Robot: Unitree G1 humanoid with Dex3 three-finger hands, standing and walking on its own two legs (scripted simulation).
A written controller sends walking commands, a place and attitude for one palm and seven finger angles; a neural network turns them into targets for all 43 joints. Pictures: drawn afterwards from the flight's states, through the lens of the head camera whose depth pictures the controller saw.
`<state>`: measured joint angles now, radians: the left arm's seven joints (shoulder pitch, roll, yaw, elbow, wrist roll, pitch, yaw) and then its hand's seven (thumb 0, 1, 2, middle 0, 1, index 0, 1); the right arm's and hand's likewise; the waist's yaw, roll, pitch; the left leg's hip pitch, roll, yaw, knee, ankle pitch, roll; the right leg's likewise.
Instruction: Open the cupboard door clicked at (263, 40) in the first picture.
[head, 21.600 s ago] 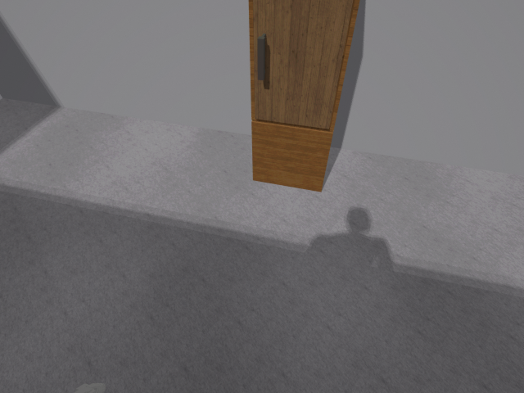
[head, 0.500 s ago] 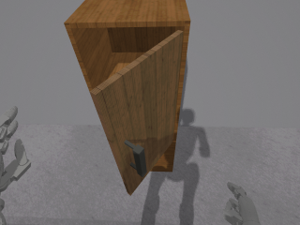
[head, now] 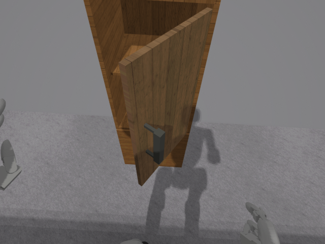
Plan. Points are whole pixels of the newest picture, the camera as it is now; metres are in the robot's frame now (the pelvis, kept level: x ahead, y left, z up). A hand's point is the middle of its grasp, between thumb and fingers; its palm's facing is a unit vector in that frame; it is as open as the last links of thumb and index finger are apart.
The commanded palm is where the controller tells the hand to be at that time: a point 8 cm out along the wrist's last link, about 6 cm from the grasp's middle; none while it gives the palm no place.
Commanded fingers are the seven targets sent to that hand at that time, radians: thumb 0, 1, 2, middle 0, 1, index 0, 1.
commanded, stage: step back with the hand held close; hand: left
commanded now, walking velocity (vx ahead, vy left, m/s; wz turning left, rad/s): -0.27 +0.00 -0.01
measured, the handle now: (153, 144) +0.40 +0.05 -0.04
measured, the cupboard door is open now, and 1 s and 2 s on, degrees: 56 56 56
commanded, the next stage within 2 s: stop stepping back and stand still in 0.54 s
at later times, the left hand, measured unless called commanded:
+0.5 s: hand out of the picture +0.15 +0.25 +0.18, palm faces +0.38 -0.82 -0.42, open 7.4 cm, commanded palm +0.08 +0.29 +0.19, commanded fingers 0.00 0.90 0.90 -0.20 -0.30 -0.20 -0.30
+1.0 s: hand out of the picture +0.09 +0.23 +0.16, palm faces +0.35 -0.84 -0.41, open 7.4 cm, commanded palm +0.04 +0.28 +0.19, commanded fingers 0.00 0.90 0.90 -0.20 -0.30 -0.20 -0.30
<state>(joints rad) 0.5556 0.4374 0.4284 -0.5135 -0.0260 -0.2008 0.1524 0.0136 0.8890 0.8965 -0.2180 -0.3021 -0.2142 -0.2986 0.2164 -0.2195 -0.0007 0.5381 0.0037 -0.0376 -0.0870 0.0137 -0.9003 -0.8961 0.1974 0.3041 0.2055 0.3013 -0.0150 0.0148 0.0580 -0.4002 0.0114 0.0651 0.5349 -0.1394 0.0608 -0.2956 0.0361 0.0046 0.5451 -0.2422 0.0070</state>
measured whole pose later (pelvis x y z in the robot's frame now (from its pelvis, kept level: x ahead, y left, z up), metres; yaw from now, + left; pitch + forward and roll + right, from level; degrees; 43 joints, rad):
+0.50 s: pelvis -0.07 +0.00 +0.01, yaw -3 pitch +4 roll -3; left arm 0.54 0.43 0.43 -0.58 -0.07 -0.21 0.17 0.01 0.89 0.90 -0.21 -0.30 -0.21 -0.30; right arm 0.16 -0.16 0.01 0.62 -0.04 -0.13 -0.04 0.01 -0.90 -0.90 0.20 0.30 0.21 0.30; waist 0.02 0.00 -0.01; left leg -0.46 0.05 0.04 0.36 0.02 0.04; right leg -0.22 0.07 -0.01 0.75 -0.52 -0.02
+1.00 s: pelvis -0.13 -0.01 -0.01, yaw -4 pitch -2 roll -2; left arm 0.56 0.42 0.39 -0.45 -0.04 -0.22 0.15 0.01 0.89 0.90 -0.22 -0.30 -0.21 -0.30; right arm 0.33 -0.27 -0.03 0.69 -0.01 -0.08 -0.10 0.02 -0.90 -0.90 0.20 0.30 0.20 0.30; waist -0.03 0.00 -0.05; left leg -0.39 -0.01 -0.01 0.61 -0.18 0.03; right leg -0.03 0.06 -0.02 0.50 -0.44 -0.03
